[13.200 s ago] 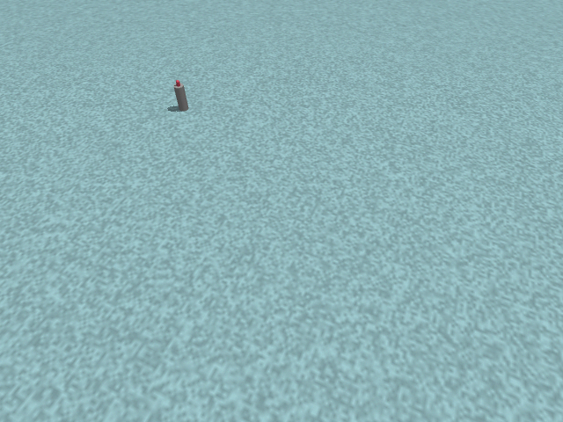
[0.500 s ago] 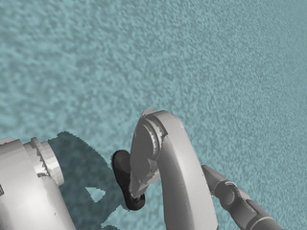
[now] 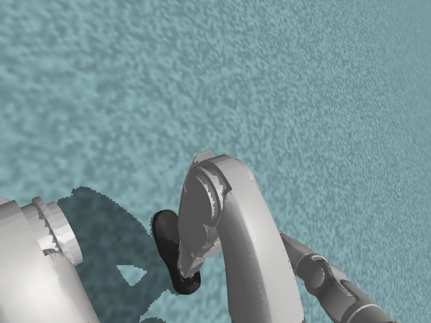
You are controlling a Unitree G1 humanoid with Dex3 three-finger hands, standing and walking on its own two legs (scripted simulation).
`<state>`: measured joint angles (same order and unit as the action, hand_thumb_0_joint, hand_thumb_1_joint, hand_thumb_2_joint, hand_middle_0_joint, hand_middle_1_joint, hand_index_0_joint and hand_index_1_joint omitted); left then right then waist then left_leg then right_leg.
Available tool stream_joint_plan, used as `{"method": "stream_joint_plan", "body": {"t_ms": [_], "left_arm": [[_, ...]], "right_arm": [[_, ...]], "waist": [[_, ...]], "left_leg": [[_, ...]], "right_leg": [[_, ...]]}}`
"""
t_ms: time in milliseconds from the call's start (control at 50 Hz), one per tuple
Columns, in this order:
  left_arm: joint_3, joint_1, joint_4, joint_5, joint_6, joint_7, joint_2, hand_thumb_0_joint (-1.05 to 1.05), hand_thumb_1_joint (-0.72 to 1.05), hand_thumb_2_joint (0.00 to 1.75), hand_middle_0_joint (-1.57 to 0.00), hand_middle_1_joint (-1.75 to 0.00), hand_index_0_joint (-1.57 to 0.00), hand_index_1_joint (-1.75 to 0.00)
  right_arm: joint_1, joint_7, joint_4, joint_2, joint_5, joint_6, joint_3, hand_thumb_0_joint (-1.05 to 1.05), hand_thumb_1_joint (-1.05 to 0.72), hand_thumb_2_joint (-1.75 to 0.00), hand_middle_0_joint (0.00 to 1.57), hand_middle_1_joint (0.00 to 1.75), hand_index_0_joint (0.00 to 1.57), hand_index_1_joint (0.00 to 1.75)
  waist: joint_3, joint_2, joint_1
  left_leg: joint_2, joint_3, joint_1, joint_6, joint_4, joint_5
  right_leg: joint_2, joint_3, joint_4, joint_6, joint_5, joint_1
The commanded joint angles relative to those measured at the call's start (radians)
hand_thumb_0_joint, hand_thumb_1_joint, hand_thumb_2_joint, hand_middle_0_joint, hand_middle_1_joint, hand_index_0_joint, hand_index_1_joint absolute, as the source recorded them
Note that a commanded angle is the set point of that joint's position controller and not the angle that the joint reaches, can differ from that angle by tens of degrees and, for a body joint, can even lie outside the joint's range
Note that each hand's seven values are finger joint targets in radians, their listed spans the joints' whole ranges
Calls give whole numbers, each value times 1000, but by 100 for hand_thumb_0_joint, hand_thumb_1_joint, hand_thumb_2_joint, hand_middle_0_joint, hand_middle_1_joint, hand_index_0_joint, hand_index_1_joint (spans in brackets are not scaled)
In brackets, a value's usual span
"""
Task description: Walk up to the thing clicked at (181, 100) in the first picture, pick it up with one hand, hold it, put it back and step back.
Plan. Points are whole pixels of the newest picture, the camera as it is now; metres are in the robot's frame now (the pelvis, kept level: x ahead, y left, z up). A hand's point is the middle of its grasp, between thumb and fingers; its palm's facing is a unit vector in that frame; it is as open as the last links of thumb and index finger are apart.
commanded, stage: close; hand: left
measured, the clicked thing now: out of the picture +0.47 +0.37 -0.19
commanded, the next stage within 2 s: settle in 0.44 s
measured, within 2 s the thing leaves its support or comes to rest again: leaves its support in 0.62 s
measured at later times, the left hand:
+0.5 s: hand out of the picture +0.45 +0.35 -0.17, palm faces +0.53 -0.85 -0.02, open 8.7 cm
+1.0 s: hand out of the picture +0.46 +0.36 -0.13, palm faces +0.52 -0.85 +0.01, open 9.2 cm
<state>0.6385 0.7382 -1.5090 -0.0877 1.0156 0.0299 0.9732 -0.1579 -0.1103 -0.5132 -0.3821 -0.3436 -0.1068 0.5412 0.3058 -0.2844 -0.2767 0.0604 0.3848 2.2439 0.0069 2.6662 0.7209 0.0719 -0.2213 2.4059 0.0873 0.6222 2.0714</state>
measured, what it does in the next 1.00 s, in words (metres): stands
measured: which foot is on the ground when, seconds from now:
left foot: down 0.00-1.00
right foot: down 0.00-1.00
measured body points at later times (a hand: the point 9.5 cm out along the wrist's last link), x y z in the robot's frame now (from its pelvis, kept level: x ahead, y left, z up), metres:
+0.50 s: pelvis +0.00 +0.00 +0.00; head +0.24 +0.19 +0.33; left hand +0.42 +0.39 -0.16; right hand +0.17 -0.25 -0.03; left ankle +0.08 +0.12 -0.25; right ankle +0.14 -0.13 -0.25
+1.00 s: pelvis +0.00 +0.00 +0.01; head +0.24 +0.18 +0.34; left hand +0.43 +0.41 -0.13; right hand +0.16 -0.25 -0.03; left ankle +0.08 +0.12 -0.25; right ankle +0.14 -0.13 -0.25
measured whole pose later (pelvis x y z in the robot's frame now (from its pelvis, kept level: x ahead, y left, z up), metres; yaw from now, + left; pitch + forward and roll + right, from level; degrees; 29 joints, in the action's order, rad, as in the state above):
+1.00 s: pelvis +0.00 +0.00 +0.01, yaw +0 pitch +17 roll -17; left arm 0.63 0.80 -1.37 -0.08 0.91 0.07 0.96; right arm -0.12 -0.10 -0.53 -0.36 -0.31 -0.13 0.49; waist 0.27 -0.25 -0.27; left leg 0.06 0.37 2.25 0.00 2.62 0.72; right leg 0.06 -0.22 2.38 0.08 0.63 2.08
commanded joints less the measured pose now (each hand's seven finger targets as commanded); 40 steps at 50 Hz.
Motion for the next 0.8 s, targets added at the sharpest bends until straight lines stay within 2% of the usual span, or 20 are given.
{"method": "stream_joint_plan", "body": {"t_ms": [0,60,140,280,320,380,440,480,540,560,620,700,740,760,780], "left_arm": [[-14,213,134,-6,69,-2,208,0,9,53,-46,-48,-46,-47],[-23,223,135,0,69,-5,213,0,21,60,-53,-54,-54,-54],[-20,216,135,0,68,-10,221,0,35,67,-61,-62,-62,-61],[-30,234,130,12,63,-26,220,0,56,82,-78,-77,-79,-76],[-38,243,119,16,59,-26,222,0,49,91,-89,-90,-90,-89],[-43,259,127,13,62,-29,218,0,53,101,-100,-102,-101,-102],[-40,257,129,13,62,-33,223,0,52,109,-110,-112,-111,-112],[-45,270,130,11,65,-35,210,0,51,112,-114,-117,-115,-117],[-46,277,129,14,65,-37,221,0,47,121,-118,-128,-118,-129],[-46,282,134,12,68,-37,226,0,51,126,-121,-132,-121,-132],[-40,284,147,8,68,-26,230,0,47,132,-126,-139,-127,-140],[-40,300,167,3,60,-6,242,0,42,138,-132,-147,-133,-148],[-28,289,178,1,46,1,250,0,37,139,-134,-150,-136,-151],[-31,295,175,-2,39,3,236,0,36,140,-134,-151,-136,-152],[-20,289,191,-5,32,7,239,0,35,140,-135,-152,-137,-153]], "right_arm": [[40,25,4,-358,-8,-10,-121,0,-87,-89,20,30,20,30],[34,26,6,-358,-7,-13,-118,0,-87,-89,20,30,20,30],[41,27,-1,-354,-10,-17,-115,0,-86,-89,20,30,20,30],[38,26,-2,-353,-11,-26,-113,0,-85,-89,20,30,20,30],[34,25,5,-354,-10,-31,-111,0,-86,-89,20,30,20,30],[37,26,1,-356,-11,-32,-109,0,-86,-89,20,30,20,30],[27,27,3,-352,-9,-30,-110,0,-87,-89,20,30,20,30],[28,26,1,-353,-11,-29,-108,0,-87,-89,20,30,20,30],[33,28,-5,-356,-11,-32,-107,0,-88,-90,20,30,20,30],[28,30,-5,-355,-9,-31,-106,0,-87,-90,20,30,20,30],[30,31,-7,-350,-10,-32,-107,0,-88,-90,20,30,20,30],[36,32,-10,-353,-3,-29,-115,0,-88,-90,20,30,20,30],[44,33,-10,-348,-1,-29,-120,0,-88,-90,20,30,20,30],[53,33,-10,-348,0,-31,-122,0,-88,-90,20,30,20,30],[56,32,-11,-349,1,-31,-127,0,-88,-90,20,30,20,30]], "waist": [[-551,582,-109],[-543,596,-106],[-578,604,-103],[-569,618,-113],[-553,612,-118],[-566,620,-126],[-553,606,-117],[-562,617,-130],[-568,637,-133],[-562,632,-130],[-575,636,-126],[-572,637,-126],[-584,627,-110],[-585,630,-117],[-602,631,-106]], "left_leg": [[60,-88,-395,-26,-339,-142],[62,-79,-398,-31,-347,-145],[63,-86,-425,-31,-333,-195],[65,-80,-436,-34,-344,-201],[64,-76,-420,-34,-351,-175],[65,-72,-439,-35,-350,-185],[63,-80,-416,-29,-347,-165],[66,-73,-436,-33,-352,-180],[69,-71,-459,-36,-356,-206],[67,-72,-443,-34,-356,-197],[67,-79,-452,-34,-354,-205],[61,-90,-423,-28,-358,-161],[61,-96,-423,-27,-357,-152],[59,-96,-422,-27,-361,-154],[61,-93,-435,-29,-364,-167]], "right_leg": [[39,-124,-162,-81,-168,-263],[39,-129,-155,-82,-168,-252],[42,-123,-157,-82,-210,-282],[39,-125,-157,-84,-213,-274],[39,-132,-160,-84,-190,-263],[39,-131,-162,-83,-202,-268],[39,-125,-169,-83,-187,-266],[38,-128,-164,-83,-200,-265],[37,-128,-163,-84,-214,-269],[37,-127,-165,-84,-210,-270],[37,-124,-169,-84,-216,-277],[36,-120,-179,-85,-187,-276],[37,-115,-185,-85,-180,-278],[36,-118,-187,-84,-181,-283],[35,-115,-182,-85,-190,-280]]}}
